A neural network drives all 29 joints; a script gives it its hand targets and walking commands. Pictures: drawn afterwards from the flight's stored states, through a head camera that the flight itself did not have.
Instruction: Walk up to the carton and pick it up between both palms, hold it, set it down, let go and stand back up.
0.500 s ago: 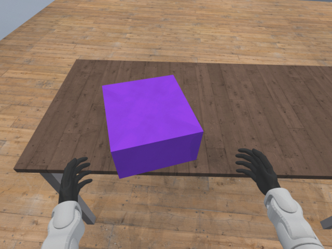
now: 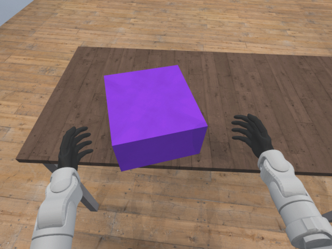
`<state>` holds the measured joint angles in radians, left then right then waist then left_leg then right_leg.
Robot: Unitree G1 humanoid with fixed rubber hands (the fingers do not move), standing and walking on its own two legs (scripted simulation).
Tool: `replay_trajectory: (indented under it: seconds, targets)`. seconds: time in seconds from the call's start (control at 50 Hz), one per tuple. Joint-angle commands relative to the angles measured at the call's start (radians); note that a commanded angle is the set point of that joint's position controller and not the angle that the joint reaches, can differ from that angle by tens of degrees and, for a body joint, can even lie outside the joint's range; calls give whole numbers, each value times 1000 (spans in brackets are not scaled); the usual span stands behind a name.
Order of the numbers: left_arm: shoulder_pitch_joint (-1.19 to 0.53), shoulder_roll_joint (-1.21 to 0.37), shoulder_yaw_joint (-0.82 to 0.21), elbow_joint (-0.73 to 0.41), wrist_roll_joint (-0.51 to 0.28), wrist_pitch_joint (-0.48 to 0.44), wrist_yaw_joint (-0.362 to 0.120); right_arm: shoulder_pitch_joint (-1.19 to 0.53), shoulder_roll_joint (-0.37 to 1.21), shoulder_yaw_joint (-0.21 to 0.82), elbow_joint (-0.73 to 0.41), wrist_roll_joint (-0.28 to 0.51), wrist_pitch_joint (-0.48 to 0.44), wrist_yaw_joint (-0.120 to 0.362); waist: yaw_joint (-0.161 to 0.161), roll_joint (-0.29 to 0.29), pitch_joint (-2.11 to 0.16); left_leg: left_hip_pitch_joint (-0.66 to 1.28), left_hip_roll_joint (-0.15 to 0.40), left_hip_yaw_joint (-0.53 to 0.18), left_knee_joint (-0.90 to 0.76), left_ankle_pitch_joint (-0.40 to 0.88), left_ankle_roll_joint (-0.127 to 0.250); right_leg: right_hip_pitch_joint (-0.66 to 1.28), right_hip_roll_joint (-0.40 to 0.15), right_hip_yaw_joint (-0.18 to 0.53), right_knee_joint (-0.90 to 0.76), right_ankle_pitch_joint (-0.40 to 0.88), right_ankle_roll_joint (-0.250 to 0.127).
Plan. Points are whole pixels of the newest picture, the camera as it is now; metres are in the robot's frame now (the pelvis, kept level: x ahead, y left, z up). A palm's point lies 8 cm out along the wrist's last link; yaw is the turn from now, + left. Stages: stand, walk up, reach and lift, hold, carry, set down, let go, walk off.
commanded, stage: reach and lift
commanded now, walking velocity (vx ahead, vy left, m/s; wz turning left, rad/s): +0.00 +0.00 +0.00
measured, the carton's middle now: (151, 114) +0.48 +0.08 -0.01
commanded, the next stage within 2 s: none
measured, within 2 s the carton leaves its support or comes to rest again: neither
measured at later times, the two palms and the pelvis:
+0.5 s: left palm (64, 134) +0.32 +0.26 +0.09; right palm (246, 107) +0.43 -0.17 +0.10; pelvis -0.01 +0.01 +0.00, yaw +0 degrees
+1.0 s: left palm (61, 106) +0.38 +0.28 +0.12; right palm (236, 81) +0.49 -0.15 +0.13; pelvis -0.01 +0.01 -0.01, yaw +0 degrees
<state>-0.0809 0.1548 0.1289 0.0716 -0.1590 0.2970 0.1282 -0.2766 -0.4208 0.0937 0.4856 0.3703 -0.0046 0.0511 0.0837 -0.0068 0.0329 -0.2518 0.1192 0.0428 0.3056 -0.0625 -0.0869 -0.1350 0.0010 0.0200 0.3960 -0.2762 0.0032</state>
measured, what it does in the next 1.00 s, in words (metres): stands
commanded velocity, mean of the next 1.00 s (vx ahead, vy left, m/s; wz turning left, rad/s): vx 0.00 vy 0.00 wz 0.00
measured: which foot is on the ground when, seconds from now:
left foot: down 0.00-1.00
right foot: down 0.00-1.00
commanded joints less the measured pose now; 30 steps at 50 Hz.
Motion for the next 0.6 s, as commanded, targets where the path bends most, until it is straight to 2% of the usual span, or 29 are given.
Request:
replay_trajectory:
  seconds: [0.0, 0.02, 0.04, 0.06, 0.08, 0.1, 0.12, 0.14, 0.16, 0.18, 0.2, 0.22, 0.24, 0.26, 0.28, 0.3, 0.32, 0.34, 0.36, 0.38, 0.4, 0.42, 0.44, 0.46, 0.48, 0.52, 0.54, 0.56, 0.58]
  targets:
    - [-348, 128, 16, -276, -13, -30, 6, -432, -230, -71, -189, 36, -63, -7, 2, 20, -452, 431, -144, 16, 106, 313, 43, -183, 70, -37, -90, 395, 15]
    - [-349, 101, 13, -254, -8, -17, 3, -441, -247, -109, -173, 25, -57, -3, -31, -2, -459, 438, -138, 10, 95, 279, 42, -191, 82, -44, -101, 365, 12]
    - [-360, 111, 33, -210, 6, -6, 2, -464, -248, -97, -145, 8, -46, -5, -7, -23, -466, 444, -128, 16, 92, 282, 48, -191, 78, -42, -99, 376, 7]
    - [-432, 114, 35, -219, 3, 7, 2, -527, -262, -100, -111, -3, -33, -8, -13, -37, -461, 430, -131, 9, 92, 268, 51, -207, 80, -51, -98, 341, 14]
    - [-410, 125, 73, -153, 24, 15, -3, -515, -227, -72, -91, 17, -19, -10, 21, -50, -432, 418, -132, 15, 88, 245, 61, -206, 75, -36, -102, 347, 20]
    - [-447, 114, 62, -166, 14, 20, -6, -572, -236, -71, -111, 10, -26, -10, 19, -59, -477, 408, -141, 22, 88, 277, 50, -163, 77, -44, -90, 386, 30]
    - [-458, 120, 66, -175, 17, 17, -9, -590, -228, -68, -145, 17, -30, -15, 29, -67, -526, 388, -143, 25, 87, 285, 57, -116, 79, -35, -76, 447, 31]
    - [-433, 131, 76, -175, 3, 12, -7, -569, -231, -65, -103, 28, -21, -14, 27, -73, -511, 375, -139, 28, 85, 282, 57, -122, 80, -35, -76, 442, 33]
    - [-471, 138, 71, -143, 15, 20, -7, -626, -266, -79, -79, 9, -24, -16, 24, -58, -504, 360, -138, 25, 82, 268, 58, -128, 84, -33, -70, 436, 29]
    - [-488, 130, 83, -120, 35, 30, -11, -621, -250, -55, -16, 22, -5, -9, 56, -25, -453, 358, -137, 32, 81, 261, 52, -121, 84, -36, -83, 384, 25]
    - [-497, 129, 92, -95, 37, 43, -9, -632, -233, -52, 10, 28, 1, -4, 54, -54, -457, 379, -132, 21, 72, 258, 53, -127, 81, -35, -92, 347, 21]
    - [-535, 130, 64, -39, 24, 54, -16, -664, -272, -67, 80, 19, 14, -3, 26, -46, -419, 367, -128, 21, 73, 207, 52, -175, 85, -43, -96, 299, 21]
    - [-618, 127, 50, -77, 11, 43, -6, -746, -256, -73, 13, 11, 8, 1, 40, -38, -483, 365, -125, 28, 68, 178, 51, -190, 88, -43, -96, 228, 14]
    - [-628, 146, 55, -164, 12, 39, 8, -753, -238, -93, -27, 28, -1, 4, 51, 1, -574, 407, -126, 20, 91, 229, 37, -176, 88, -45, -83, 247, 17]
    - [-638, 135, 44, -146, -18, 34, 15, -768, -263, -93, 16, 32, 2, 15, 47, -3, -576, 394, -125, 26, 107, 243, 32, -212, 97, -54, -83, 234, 4]
    - [-645, 134, 40, -89, 1, 43, 21, -767, -263, -83, 64, 39, 17, 21, 38, 25, -584, 400, -123, 14, 105, 220, 34, -218, 94, -54, -92, 231, 2]
    - [-712, 158, 49, -74, -2, 38, 17, -837, -256, -64, 17, 35, 8, 16, 70, -6, -602, 376, -124, 18, 114, 233, 40, -196, 84, -41, -82, 265, 12]
    - [-733, 149, 18, -98, -25, 36, 17, -823, -300, -114, 85, 13, 12, 19, 11, 4, -611, 377, -122, 15, 111, 208, 36, -237, 90, -61, -79, 254, 13]
    - [-789, 193, 39, -114, -28, 28, 28, -905, -289, -92, -11, 30, 6, 13, 60, 15, -686, 378, -126, 19, 128, 252, 31, -205, 91, -58, -65, 285, 19]
    - [-687, 163, 28, -86, -31, 39, 29, -819, -307, -95, 102, 28, 17, 19, 32, -3, -645, 391, -122, 15, 133, 275, 29, -226, 91, -70, -70, 301, 26]
    - [-748, 172, 39, -18, -17, 51, 19, -865, -288, -70, 133, 21, 30, 10, 39, -12, -604, 351, -121, 22, 122, 259, 35, -210, 90, -64, -69, 315, 23]
    - [-824, 201, 46, -1, -9, 53, 11, -921, -261, -28, 76, 22, 30, -1, 64, -29, -610, 318, -132, 27, 121, 244, 42, -170, 82, -48, -69, 344, 35]
    - [-776, 211, 61, -40, -15, 49, 11, -892, -283, -59, 112, 35, 29, 2, 47, -25, -647, 320, -134, 24, 116, 258, 38, -158, 85, -55, -53, 374, 35]
    - [-782, 198, 48, -12, -23, 51, 13, -894, -297, -61, 162, 31, 35, -2, 37, -43, -649, 341, -122, 22, 130, 312, 30, -184, 96, -67, -45, 419, 35]
    - [-791, 176, 39, 43, -36, 50, 12, -925, -298, -57, 173, 50, 34, 5, 38, -33, -651, 328, -125, 27, 133, 334, 23, -180, 98, -54, -47, 443, 28]
    - [-854, 202, 47, 51, -23, 62, 3, -980, -282, -37, 153, 65, 39, -4, 58, -20, -692, 312, -127, 30, 131, 317, 25, -154, 91, -60, -57, 416, 38]
    - [-884, 216, 44, 40, -29, 54, 2, -1005, -298, -57, 160, 48, 35, -7, 43, -33, -706, 304, -130, 29, 127, 297, 30, -148, 90, -57, -56, 419, 45]
    - [-892, 234, 68, 66, -13, 57, 1, -990, -293, -49, 226, 44, 47, -4, 50, -27, -671, 294, -135, 25, 130, 294, 32, -154, 83, -62, -48, 429, 49]
    - [-851, 213, 56, 51, -23, 61, 4, -983, -290, -49, 185, 52, 37, -8, 42, -19, -712, 299, -133, 31, 136, 320, 22, -138, 92, -66, -45, 450, 38]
